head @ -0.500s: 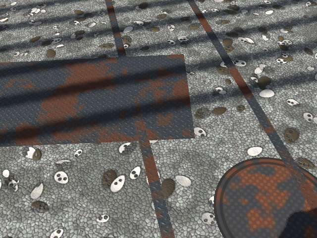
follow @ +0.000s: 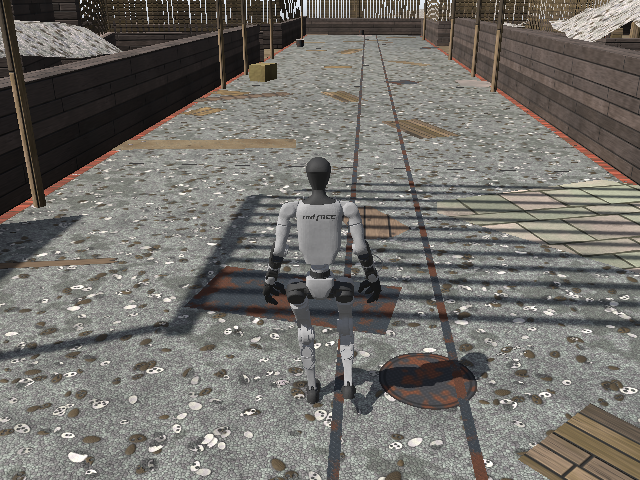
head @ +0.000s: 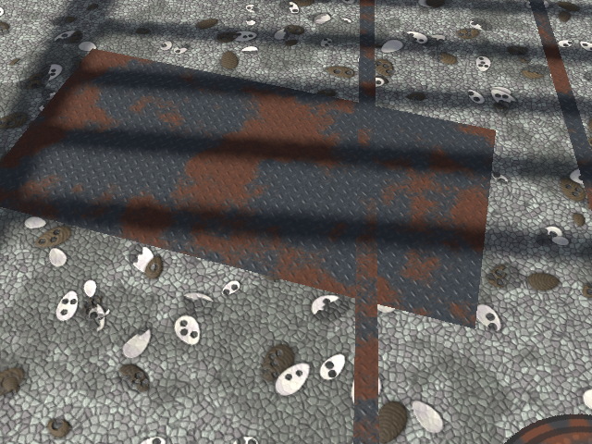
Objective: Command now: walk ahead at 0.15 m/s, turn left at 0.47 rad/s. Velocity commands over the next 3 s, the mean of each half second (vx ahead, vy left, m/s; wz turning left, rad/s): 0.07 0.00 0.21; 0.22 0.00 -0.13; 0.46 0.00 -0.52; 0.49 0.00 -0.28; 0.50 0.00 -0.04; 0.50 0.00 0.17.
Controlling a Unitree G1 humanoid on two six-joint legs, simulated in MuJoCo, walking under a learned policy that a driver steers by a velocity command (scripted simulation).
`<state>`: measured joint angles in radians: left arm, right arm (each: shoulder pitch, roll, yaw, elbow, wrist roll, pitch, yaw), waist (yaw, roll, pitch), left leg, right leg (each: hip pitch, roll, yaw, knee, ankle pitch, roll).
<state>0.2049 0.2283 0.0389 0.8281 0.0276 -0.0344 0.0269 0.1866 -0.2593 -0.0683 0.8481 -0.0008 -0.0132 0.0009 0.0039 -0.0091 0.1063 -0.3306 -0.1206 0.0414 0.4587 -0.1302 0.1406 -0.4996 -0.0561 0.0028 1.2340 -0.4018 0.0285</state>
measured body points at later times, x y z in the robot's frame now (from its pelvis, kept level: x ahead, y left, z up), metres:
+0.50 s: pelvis +0.07 -0.05 +0.01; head +0.08 -0.06 +0.46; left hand +0.13 +0.20 -0.12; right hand +0.16 -0.29 -0.14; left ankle +0.07 +0.04 -0.73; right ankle +0.08 -0.15 -0.73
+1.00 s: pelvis +0.15 -0.02 +0.01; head +0.15 -0.01 +0.46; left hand +0.18 +0.24 -0.14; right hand +0.17 -0.29 -0.12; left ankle +0.12 +0.06 -0.73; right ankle +0.10 -0.14 -0.68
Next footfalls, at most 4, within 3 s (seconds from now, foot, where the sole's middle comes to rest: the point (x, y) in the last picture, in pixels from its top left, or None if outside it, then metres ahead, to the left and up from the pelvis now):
0.38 right None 0.12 -0.15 -0.77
1.36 right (373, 424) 0.46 -0.14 -0.77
1.94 left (358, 278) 0.83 -0.13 -0.77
2.46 right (462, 224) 1.00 -0.43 -0.77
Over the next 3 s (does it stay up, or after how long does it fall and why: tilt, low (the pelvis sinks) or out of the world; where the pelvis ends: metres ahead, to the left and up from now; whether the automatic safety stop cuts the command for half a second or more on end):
stays up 1.15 -0.40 -0.01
